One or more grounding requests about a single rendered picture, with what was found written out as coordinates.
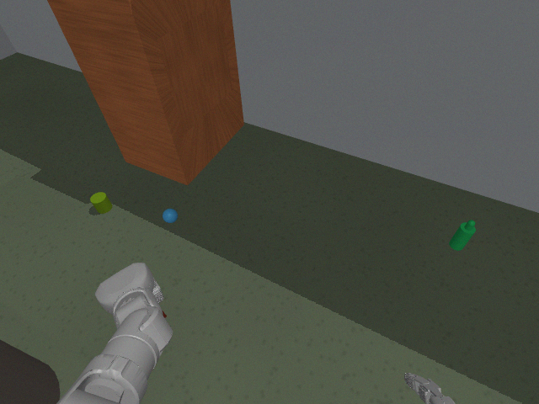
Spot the left robot hand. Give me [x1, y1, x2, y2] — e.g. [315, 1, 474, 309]
[95, 263, 164, 314]

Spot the left robot arm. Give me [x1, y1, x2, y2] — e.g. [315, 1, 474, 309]
[57, 288, 173, 404]

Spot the right robot hand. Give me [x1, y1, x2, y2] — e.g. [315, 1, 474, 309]
[404, 373, 456, 404]

